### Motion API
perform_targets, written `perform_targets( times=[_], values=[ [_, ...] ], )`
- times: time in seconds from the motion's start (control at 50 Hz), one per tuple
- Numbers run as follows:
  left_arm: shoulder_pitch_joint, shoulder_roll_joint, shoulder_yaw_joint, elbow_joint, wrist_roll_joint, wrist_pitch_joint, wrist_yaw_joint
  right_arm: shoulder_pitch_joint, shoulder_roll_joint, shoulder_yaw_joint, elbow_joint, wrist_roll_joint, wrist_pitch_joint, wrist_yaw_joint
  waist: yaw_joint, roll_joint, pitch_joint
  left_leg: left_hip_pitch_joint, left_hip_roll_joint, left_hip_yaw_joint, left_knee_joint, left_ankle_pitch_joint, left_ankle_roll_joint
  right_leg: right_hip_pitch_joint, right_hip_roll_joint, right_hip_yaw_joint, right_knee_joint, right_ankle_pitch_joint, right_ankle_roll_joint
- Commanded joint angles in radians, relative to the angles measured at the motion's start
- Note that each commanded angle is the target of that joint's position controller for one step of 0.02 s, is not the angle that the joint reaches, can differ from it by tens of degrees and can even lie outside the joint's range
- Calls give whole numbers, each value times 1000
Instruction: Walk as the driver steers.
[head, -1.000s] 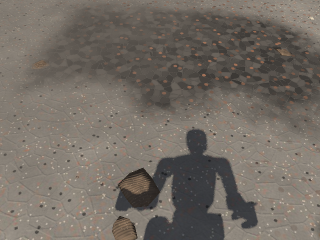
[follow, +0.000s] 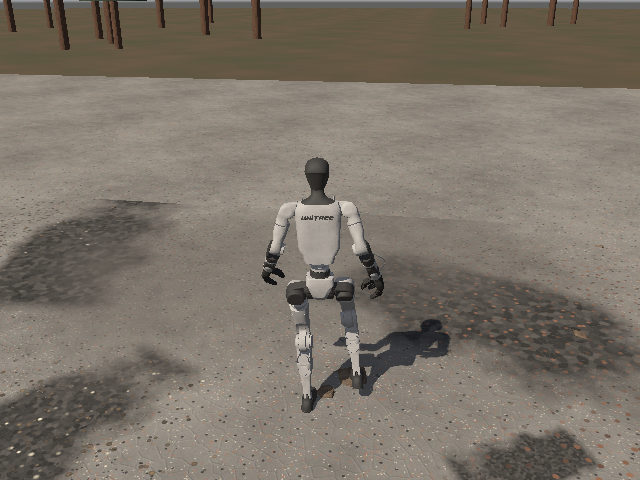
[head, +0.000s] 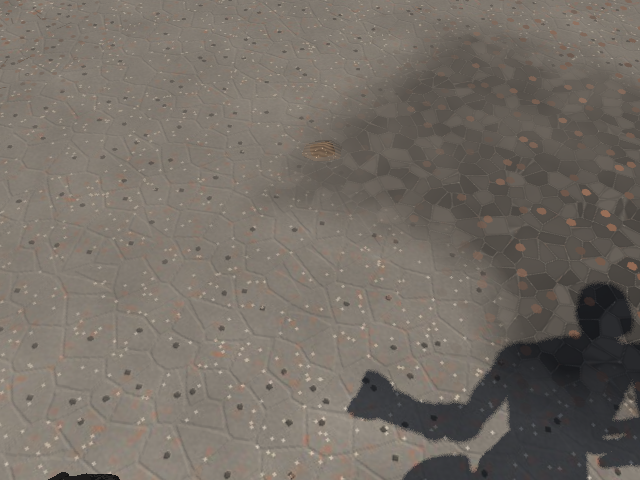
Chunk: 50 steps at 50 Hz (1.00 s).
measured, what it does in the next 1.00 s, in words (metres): walks ahead, turning right: right foot, then left foot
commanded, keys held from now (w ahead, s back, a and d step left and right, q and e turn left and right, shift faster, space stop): w+e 0.96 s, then w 0.04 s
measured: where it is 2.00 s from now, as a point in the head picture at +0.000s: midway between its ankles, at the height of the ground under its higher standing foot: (454, 263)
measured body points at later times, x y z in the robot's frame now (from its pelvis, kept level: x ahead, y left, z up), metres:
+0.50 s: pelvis +0.30 -0.09 +0.00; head +0.33 -0.10 +0.45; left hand +0.43 +0.18 -0.11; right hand +0.41 -0.38 -0.10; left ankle +0.38 +0.07 -0.67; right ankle +0.29 -0.16 -0.74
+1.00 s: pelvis +0.58 -0.10 +0.00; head +0.61 -0.11 +0.45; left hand +0.84 +0.08 -0.10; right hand +0.52 -0.39 -0.11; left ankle +0.61 +0.00 -0.74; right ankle +0.56 -0.26 -0.67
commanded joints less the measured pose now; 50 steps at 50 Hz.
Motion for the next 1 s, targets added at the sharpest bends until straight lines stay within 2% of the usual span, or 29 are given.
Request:
perform_targets(
  times=[0.02,0.08,0.18,0.22,0.24,0.26,0.28,0.3,0.32,0.34,0.36,0.38,0.4,0.44,0.48,0.58,0.62,0.68,0.72,0.74,0.76,0.78,0.8,0.82,0.84,0.86,0.88,0.92,1.0],
  values=[
    [-1,35,1,-33,-4,-2,-8,-39,-143,-34,-53,2,-22,-15,7,91,-59,-43,215,-113,-145,212,133,96,11,-43,-196,242,14],
    [-98,34,-5,-52,-23,-9,-22,20,-166,-33,-14,2,-28,-11,-46,98,-28,-10,249,-111,-162,99,117,125,31,-57,-321,364,-10],
    [-175,56,-1,-98,-33,-14,-52,80,-182,-39,47,1,-15,-10,-67,90,16,256,355,-125,-98,230,104,-36,47,-50,-399,179,-88],
    [-133,65,3,-97,-34,-13,-61,63,-192,-42,53,2,-4,-16,-35,103,-11,303,359,-88,-36,429,78,21,79,-69,-414,84,-122],
    [-72,83,14,-84,-32,-11,-60,44,-201,-44,48,0,0,-20,1,115,-60,302,344,-58,34,623,61,126,115,-101,-415,57,-142],
    [53,113,34,-51,-28,-9,-56,21,-198,-41,41,-3,8,-25,72,102,-144,273,303,-6,187,789,37,307,156,-135,-443,96,-170],
    [204,163,55,-24,-27,-5,-48,14,-179,-29,21,-13,8,-34,141,68,-250,122,268,34,409,706,-2,573,84,-25,-424,162,-221],
    [299,270,82,-23,-20,-2,-43,107,-103,-4,-18,-25,-14,-28,116,-153,-380,-277,104,91,806,209,-94,950,-158,444,-458,77,-394],
    [327,198,67,-7,-41,3,-45,95,-105,4,-12,-22,-39,-17,131,-204,-431,-481,35,-21,946,-366,-114,1068,-227,729,-607,-63,-448],
    [280,146,52,-18,-41,10,-37,7,-167,-9,-35,13,-60,-1,148,-125,-295,-578,103,-68,986,-318,-102,985,-203,619,-632,-152,-396],
    [229,132,48,-33,-32,15,-33,-67,-162,-5,-55,20,-72,3,137,-35,-195,-582,144,-48,941,-249,-92,851,-163,503,-646,-113,-364],
    [184,118,43,-41,-27,20,-31,-102,-154,-6,-63,1,-78,1,106,34,-113,-562,174,-32,848,-201,-96,718,-124,421,-667,-15,-345],
    [158,100,35,-51,-20,20,-28,-100,-155,-12,-65,-18,-75,-3,75,32,-87,-505,198,-29,777,-162,-104,633,-90,364,-689,86,-334],
    [136,105,37,-59,-20,22,-21,-67,-133,-10,-63,-28,-63,-6,39,-18,-84,-445,203,-12,706,-141,-136,547,-58,318,-716,208,-345],
    [144,122,42,-49,-25,20,-10,-81,-112,-2,-67,-29,-51,-12,34,-23,-71,-430,196,12,613,-99,-168,477,-34,255,-727,284,-347],
    [222,151,55,-6,-40,37,13,-276,-67,17,-106,-19,-60,-6,106,-41,-58,-292,123,31,253,235,-188,387,42,188,-703,225,-269],
    [259,150,57,11,-46,45,17,-324,-79,11,-118,-7,-66,1,120,-47,-57,-266,107,12,189,258,-180,422,24,237,-676,173,-258],
    [265,141,58,19,-47,56,22,-325,-116,-7,-118,0,-75,6,100,-71,-60,-243,110,-29,119,179,-146,528,-16,332,-598,139,-235],
    [240,131,58,13,-42,63,21,-234,-143,-25,-96,1,-82,2,45,-89,-87,-116,113,-9,75,124,-102,536,-7,349,-513,206,-209],
    [231,97,46,3,-36,62,16,-133,-171,-40,-80,-10,-86,-5,-8,-70,-170,66,163,-33,67,119,-60,497,43,310,-373,231,-181],
    [244,37,24,-18,-15,58,13,20,-225,-55,-69,-21,-83,-15,-63,47,-321,329,336,-203,94,56,1,368,113,222,-97,40,-145],
    [385,-7,8,-42,-47,50,11,70,-273,-69,-32,-22,-66,-8,7,385,-413,588,534,-650,8,-171,152,23,225,110,189,-423,-92],
    [368,98,26,-14,-57,52,15,41,-176,-50,-51,-2,-61,-3,-14,255,-323,522,532,-689,-37,-361,126,-83,135,127,306,-387,-78],
    [258,144,41,-26,-51,57,14,4,-128,-38,-56,-1,-56,-7,-39,158,-196,402,488,-528,-52,-320,86,-106,106,101,331,-291,-69],
    [207,133,42,-37,-42,60,15,-39,-118,-31,-55,-10,-52,-7,-24,91,-124,288,446,-408,-72,-180,69,-81,74,70,316,-221,-58],
    [174,120,45,-50,-33,59,12,-62,-100,-26,-44,-14,-50,-7,-10,88,-71,209,411,-321,-95,-73,68,-72,49,66,277,-177,-53],
    [179,101,45,-56,-39,62,5,-73,-92,-23,-37,-21,-53,-9,12,124,-59,153,386,-250,-120,-14,60,-30,24,59,255,-150,-51],
    [180,61,39,-61,-46,73,-1,-80,-85,-25,-19,-14,-60,-8,24,148,-47,107,366,-155,-162,45,71,-14,8,29,221,-132,-45],
    [102,22,23,-94,-32,73,-7,-59,-130,-40,27,-11,-65,-6,17,99,-29,108,377,-43,-205,182,103,-55,-6,25,59,-21,-29]
  ],
)
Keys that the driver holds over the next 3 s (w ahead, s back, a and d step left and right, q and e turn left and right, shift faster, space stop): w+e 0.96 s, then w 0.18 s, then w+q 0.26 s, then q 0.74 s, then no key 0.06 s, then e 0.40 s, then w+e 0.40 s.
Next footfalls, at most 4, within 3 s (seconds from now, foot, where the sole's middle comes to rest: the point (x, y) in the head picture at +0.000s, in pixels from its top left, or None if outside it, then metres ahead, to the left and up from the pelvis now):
0.28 right None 0.33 -0.16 -0.78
0.74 left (318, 386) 0.65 -0.02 -0.78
1.24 right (473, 335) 0.77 -0.39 -0.78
1.72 left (408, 237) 1.06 -0.27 -0.78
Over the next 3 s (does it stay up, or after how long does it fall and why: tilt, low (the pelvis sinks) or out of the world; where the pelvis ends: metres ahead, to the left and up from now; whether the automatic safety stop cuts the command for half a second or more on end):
stays up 1.00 -0.44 -0.01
